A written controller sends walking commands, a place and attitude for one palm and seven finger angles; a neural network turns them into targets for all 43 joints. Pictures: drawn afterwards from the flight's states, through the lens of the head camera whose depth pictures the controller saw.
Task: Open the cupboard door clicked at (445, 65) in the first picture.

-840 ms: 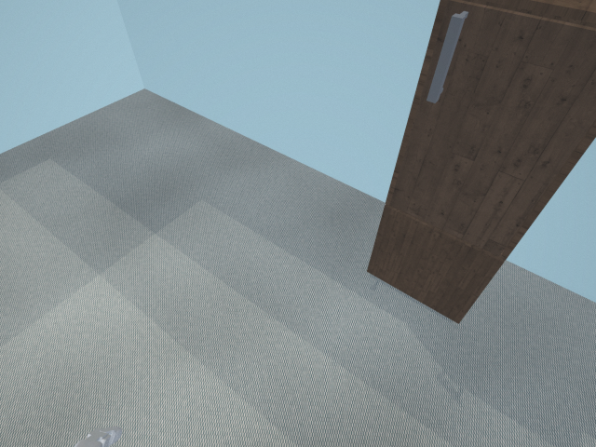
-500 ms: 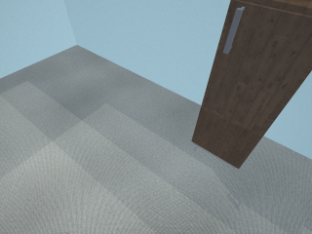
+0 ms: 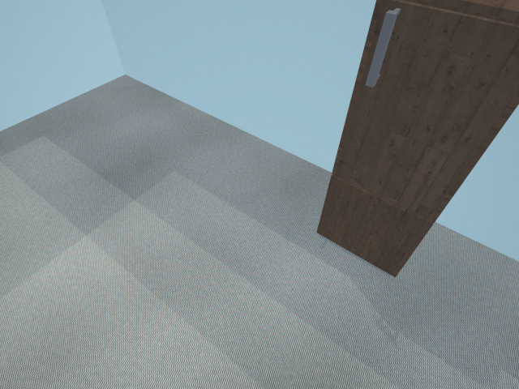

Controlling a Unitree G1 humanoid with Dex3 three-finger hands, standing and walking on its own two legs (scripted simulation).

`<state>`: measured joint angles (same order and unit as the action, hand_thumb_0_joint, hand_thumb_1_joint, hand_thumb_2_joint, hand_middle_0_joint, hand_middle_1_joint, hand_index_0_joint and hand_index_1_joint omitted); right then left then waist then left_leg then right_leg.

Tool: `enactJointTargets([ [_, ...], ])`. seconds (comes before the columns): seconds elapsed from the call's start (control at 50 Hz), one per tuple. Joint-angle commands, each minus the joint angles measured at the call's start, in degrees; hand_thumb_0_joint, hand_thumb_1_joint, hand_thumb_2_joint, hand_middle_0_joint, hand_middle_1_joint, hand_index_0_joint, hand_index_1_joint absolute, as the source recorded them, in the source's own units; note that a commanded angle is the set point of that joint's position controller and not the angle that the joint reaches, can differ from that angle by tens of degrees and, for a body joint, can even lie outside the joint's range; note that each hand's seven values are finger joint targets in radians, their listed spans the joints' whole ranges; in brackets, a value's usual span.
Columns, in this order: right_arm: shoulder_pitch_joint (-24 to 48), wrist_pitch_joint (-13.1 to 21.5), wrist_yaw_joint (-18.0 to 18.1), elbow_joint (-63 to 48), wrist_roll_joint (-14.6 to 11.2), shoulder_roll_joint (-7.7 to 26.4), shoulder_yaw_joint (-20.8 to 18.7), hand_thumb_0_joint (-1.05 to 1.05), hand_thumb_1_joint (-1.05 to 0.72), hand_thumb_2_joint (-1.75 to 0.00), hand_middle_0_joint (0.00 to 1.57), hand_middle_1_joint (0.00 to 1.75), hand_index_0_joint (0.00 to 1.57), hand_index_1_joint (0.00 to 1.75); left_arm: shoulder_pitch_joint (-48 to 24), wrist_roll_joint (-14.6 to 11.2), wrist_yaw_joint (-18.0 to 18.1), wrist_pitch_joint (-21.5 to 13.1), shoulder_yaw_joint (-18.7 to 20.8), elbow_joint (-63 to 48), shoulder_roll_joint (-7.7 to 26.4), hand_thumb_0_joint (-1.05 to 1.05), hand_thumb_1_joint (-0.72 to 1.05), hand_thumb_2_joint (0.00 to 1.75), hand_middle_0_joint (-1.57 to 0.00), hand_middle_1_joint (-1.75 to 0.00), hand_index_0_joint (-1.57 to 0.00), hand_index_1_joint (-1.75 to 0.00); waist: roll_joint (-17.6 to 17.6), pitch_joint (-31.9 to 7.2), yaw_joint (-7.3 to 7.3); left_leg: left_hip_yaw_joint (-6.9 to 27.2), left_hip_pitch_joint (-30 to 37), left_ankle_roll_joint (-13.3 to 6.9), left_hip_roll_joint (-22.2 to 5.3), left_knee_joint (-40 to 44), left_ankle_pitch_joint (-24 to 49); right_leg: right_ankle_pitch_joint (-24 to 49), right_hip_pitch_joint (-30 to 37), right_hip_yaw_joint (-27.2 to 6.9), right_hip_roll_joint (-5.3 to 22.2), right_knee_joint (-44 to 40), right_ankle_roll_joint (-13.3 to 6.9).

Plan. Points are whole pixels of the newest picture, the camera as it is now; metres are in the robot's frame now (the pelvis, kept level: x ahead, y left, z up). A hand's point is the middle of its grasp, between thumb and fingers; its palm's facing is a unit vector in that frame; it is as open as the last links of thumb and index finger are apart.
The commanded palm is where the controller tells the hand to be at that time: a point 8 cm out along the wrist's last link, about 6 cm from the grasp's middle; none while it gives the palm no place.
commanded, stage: look at it before walking up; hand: left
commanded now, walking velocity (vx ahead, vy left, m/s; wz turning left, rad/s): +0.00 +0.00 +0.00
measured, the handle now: (383, 49) +0.87 -0.26 +0.14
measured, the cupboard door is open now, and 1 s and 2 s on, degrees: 0 0 0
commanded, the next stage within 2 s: turn to face it in 0.60 s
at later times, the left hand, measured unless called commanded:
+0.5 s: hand out of the picture +0.08 +0.24 -0.15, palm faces -0.03 -0.94 -0.33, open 7.4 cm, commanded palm none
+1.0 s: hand out of the picture +0.07 +0.21 -0.18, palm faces -0.11 -0.95 -0.28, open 7.4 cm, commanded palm none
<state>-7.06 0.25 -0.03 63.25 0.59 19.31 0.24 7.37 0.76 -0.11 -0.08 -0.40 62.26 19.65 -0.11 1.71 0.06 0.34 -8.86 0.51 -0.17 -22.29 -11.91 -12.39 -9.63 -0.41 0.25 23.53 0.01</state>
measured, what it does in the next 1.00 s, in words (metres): stands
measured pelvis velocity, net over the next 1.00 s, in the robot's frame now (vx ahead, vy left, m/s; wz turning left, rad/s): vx -0.01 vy -0.01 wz -0.11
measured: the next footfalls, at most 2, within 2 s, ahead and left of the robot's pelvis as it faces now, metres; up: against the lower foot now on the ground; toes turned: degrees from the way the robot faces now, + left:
left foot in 1.74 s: +0.07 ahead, +0.10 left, +0.00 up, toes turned -26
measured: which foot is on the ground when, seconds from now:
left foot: down 0.00-1.00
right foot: down 0.00-1.00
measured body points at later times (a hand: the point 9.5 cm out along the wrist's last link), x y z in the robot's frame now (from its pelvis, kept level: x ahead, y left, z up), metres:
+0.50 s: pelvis +0.01 +0.00 +0.00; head +0.01 +0.00 +0.45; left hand +0.08 +0.29 -0.13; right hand +0.09 -0.30 -0.13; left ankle +0.00 +0.13 -0.74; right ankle +0.00 -0.12 -0.74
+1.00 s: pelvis -0.01 -0.01 -0.01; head +0.02 -0.01 +0.44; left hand +0.08 +0.26 -0.15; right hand +0.06 -0.28 -0.15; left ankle +0.00 +0.13 -0.74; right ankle +0.01 -0.12 -0.74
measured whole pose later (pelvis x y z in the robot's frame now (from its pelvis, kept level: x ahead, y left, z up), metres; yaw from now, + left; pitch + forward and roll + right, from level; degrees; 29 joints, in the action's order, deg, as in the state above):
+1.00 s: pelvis -0.01 -0.01 -0.01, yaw -7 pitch -1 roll +1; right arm -7.4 -1.6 1.2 57.4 0.8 14.3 -1.0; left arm 10.6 1.1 -0.4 3.5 1.2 57.5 16.1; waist -1.3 3.9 -0.8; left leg -5.6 -12.6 1.2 -2.6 -29.8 -16.5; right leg -15.3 -17.0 -6.0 -2.5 33.2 -0.5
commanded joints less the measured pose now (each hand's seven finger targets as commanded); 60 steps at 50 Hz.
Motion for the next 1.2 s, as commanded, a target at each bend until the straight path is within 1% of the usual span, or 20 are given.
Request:
enactJointTargets([
  [0.0,3.0,1.7,0.7,-3.5,0.0,11.7,-2.4,0.00,-0.90,-0.90,0.20,0.30,0.20,0.30,-2.4,-0.1,0.7,-1.4,2.5,-3.9,11.6,0.00,0.90,0.90,-0.20,-0.30,-0.20,-0.30,-0.4,-3.0,-0.18,5.5,0.0,-2.1,-6.2,4.0,5.5,4.5,0.4,-5.9,6.6,-4.3,-1.9],
  [0.32,3.3,1.8,0.8,-3.4,-0.1,11.6,-2.3,0.00,-0.90,-0.90,0.20,0.30,0.20,0.30,-2.4,-0.2,0.8,-1.6,2.6,-3.9,11.6,0.00,0.90,0.90,-0.20,-0.30,-0.20,-0.30,0.1,-4.6,-0.19,5.0,1.8,-1.9,-6.5,3.8,9.2,9.7,2.2,-5.6,6.9,-4.2,-1.9],
  [0.42,3.6,1.6,0.8,-3.2,0.0,11.5,-2.3,0.00,-0.90,-0.90,0.20,0.30,0.20,0.30,-2.4,-0.1,0.7,-1.5,2.5,-3.7,11.5,0.00,0.90,0.90,-0.20,-0.30,-0.20,-0.30,0.3,-3.1,-0.20,5.0,1.5,-1.8,-6.4,4.5,7.3,7.2,1.2,-5.8,6.7,-5.1,-1.9],
  [0.7,3.3,1.7,1.0,-3.1,-0.1,11.8,-2.3,0.00,-0.90,-0.90,0.20,0.30,0.20,0.30,-2.3,-0.1,0.7,-1.5,2.6,-3.6,11.7,0.00,0.90,0.90,-0.20,-0.30,-0.20,-0.30,0.1,-3.9,-0.20,4.4,3.0,-1.6,-6.9,4.3,9.2,10.4,1.9,-6.0,6.7,-5.0,-1.9],
  [0.72,2.7,1.6,1.1,-3.2,0.0,11.2,-2.3,0.00,-0.90,-0.90,0.20,0.30,0.20,0.30,-2.2,-0.1,0.7,-1.1,2.7,-3.8,11.2,0.00,0.90,0.90,-0.20,-0.30,-0.20,-0.30,0.0,-3.5,-0.07,3.7,3.1,-1.5,-7.0,3.5,9.3,11.5,1.0,-6.4,6.5,-4.4,-2.0],
  [0.78,-1.2,0.3,1.5,-3.5,0.1,4.7,-1.7,0.00,-0.90,-0.90,0.20,0.30,0.20,0.30,1.4,-0.1,1.1,0.7,2.1,-4.1,5.6,0.00,0.90,0.90,-0.20,-0.30,-0.20,-0.30,-0.9,-3.8,0.20,0.5,2.8,-0.3,-7.2,-0.4,10.6,17.0,-0.8,-7.4,6.4,-0.8,-1.5],
  [0.84,-2.4,-0.5,1.9,-5.5,0.1,5.6,-2.6,0.00,-0.90,-0.90,0.20,0.30,0.20,0.30,2.4,0.1,0.9,1.7,2.9,-6.2,6.2,0.00,0.90,0.90,-0.20,-0.30,-0.20,-0.30,-0.6,-3.1,0.34,-0.6,1.7,-0.4,-7.8,-3.0,8.6,17.5,-4.0,-9.0,5.6,2.2,-2.0],
  [0.9,-1.8,-0.9,2.0,-7.8,0.2,6.0,-3.7,0.00,-0.90,-0.90,0.20,0.30,0.20,0.30,2.6,0.3,0.4,2.3,3.5,-8.5,5.7,0.00,0.90,0.90,-0.20,-0.30,-0.20,-0.30,0.8,-1.8,0.30,0.1,0.5,-1.4,-9.6,-2.9,3.5,12.7,-8.9,-9.0,3.6,5.7,-1.7],
  [0.94,-1.8,-1.0,2.0,-9.2,0.3,6.7,-4.3,0.00,-0.90,-0.90,0.20,0.30,0.20,0.30,2.6,0.3,0.1,2.6,3.7,-9.9,4.7,0.00,0.90,0.90,-0.20,-0.30,-0.20,-0.30,3.8,-1.5,0.37,2.3,-0.4,-2.8,-12.4,-1.0,0.7,8.5,-11.4,-7.2,1.2,10.6,-1.0],
  [0.96,-1.5,-0.8,2.0,-9.8,0.3,7.2,-4.6,0.00,-0.90,-0.90,0.20,0.30,0.20,0.30,3.1,0.3,-0.1,2.7,3.9,-10.3,3.7,0.00,0.90,0.90,-0.20,-0.30,-0.20,-0.30,7.0,-1.9,0.14,4.2,-0.8,-4.5,-15.2,1.0,1.9,5.4,-11.9,-4.9,-0.2,15.9,-0.5],
  [0.98,-1.0,-0.6,2.0,-10.2,0.3,7.4,-5.0,0.00,-0.90,-0.90,0.20,0.30,0.20,0.30,3.6,0.3,-0.3,2.9,4.0,-10.9,2.6,0.00,0.90,0.90,-0.20,-0.30,-0.20,-0.30,10.9,-1.8,-0.16,6.0,-1.8,-7.2,-19.1,3.4,5.3,-7.1,-12.9,-1.8,-1.4,23.7,0.4],
  [1.0,-0.4,-0.4,1.9,-10.8,0.4,7.2,-5.2,0.00,-0.90,-0.90,0.20,0.30,0.20,0.30,3.8,0.3,-0.4,3.1,4.4,-11.6,1.8,0.00,0.90,0.90,-0.20,-0.30,-0.20,-0.30,12.5,-1.7,-0.37,6.5,-2.1,-9.7,-21.5,4.2,9.6,-15.2,-14.0,-0.3,-0.8,29.9,1.1],
  [1.02,0.0,-0.2,1.9,-11.4,0.4,6.6,-5.2,0.00,-0.90,-0.90,0.20,0.30,0.20,0.30,4.2,0.3,-0.5,3.2,4.7,-12.0,1.6,0.00,0.90,0.90,-0.20,-0.30,-0.20,-0.30,12.3,-2.3,-0.58,5.5,-2.2,-10.7,-22.1,3.5,13.4,-17.2,-14.0,-1.0,0.5,31.8,1.2],
  [1.06,2.2,-0.2,2.0,-12.5,0.8,6.3,-5.7,0.00,-0.90,-0.90,0.20,0.30,0.20,0.30,6.6,0.3,-0.8,3.0,5.0,-12.3,0.4,0.00,0.90,0.90,-0.20,-0.30,-0.20,-0.30,10.3,-2.6,-2.51,1.2,-3.2,-8.9,-21.5,-1.7,16.8,-16.1,-10.2,-0.5,2.6,25.7,0.5],
  [1.08,3.2,-0.4,2.0,-12.9,0.8,6.4,-5.9,0.00,-0.90,-0.90,0.20,0.30,0.20,0.30,9.8,0.3,-0.9,2.6,5.1,-11.6,0.1,0.00,0.90,0.90,-0.20,-0.30,-0.20,-0.30,9.4,-3.5,-3.80,-2.2,-4.0,-6.4,-19.7,-7.0,15.1,-11.2,-6.2,0.9,2.4,19.1,0.6],
  [1.1,3.0,-0.8,1.8,-12.9,0.6,5.7,-5.9,0.00,-0.90,-0.90,0.20,0.30,0.20,0.30,13.4,0.5,-0.9,2.0,5.5,-10.5,1.0,0.00,0.90,0.90,-0.20,-0.30,-0.20,-0.30,4.1,-4.8,-5.37,-5.8,-6.6,-2.8,-15.9,-16.4,9.4,-1.4,-0.6,1.0,2.2,8.2,0.7],
  [1.12,0.5,-1.5,1.4,-13.6,0.2,1.2,-5.2,0.00,-0.90,-0.90,0.20,0.30,0.20,0.30,14.6,1.3,-0.1,0.9,6.5,-10.4,7.0,0.00,0.90,0.90,-0.20,-0.30,-0.20,-0.30,-15.6,-3.2,-5.20,-9.5,-18.2,2.0,-7.2,-31.4,-12.9,11.9,3.1,-17.0,12.5,-4.3,-1.4],
  [1.14,1.0,-1.7,1.4,-15.8,0.2,-1.0,-4.5,0.00,-0.90,-0.90,0.20,0.30,0.20,0.30,14.6,0.8,0.7,0.7,6.7,-11.0,10.6,0.00,0.90,0.90,-0.20,-0.30,-0.20,-0.30,-22.9,-1.9,-4.25,-4.2,-25.8,3.4,-1.9,-41.9,-23.4,26.4,0.4,-33.0,21.1,-7.0,-6.8],
  [1.16,0.9,-2.0,1.6,-15.4,0.0,0.4,-5.0,0.00,-0.90,-0.90,0.20,0.30,0.20,0.30,14.2,0.4,1.2,1.1,6.7,-11.6,8.8,0.00,0.90,0.90,-0.20,-0.30,-0.20,-0.30,-15.5,-2.6,-4.05,1.4,-24.0,2.3,-3.7,-44.5,-20.4,18.4,-0.7,-27.9,20.6,-7.2,-10.0],
  [1.18,1.1,-1.8,1.4,-14.8,0.1,0.2,-5.1,0.00,-0.90,-0.90,0.20,0.30,0.20,0.30,10.8,0.5,1.3,1.0,6.8,-12.6,7.0,0.00,0.90,0.90,-0.20,-0.30,-0.20,-0.30,-12.2,-1.7,-2.58,2.1,-25.6,2.2,-4.5,-45.0,-16.0,10.5,-1.3,-26.0,17.3,-8.0,-9.6],
])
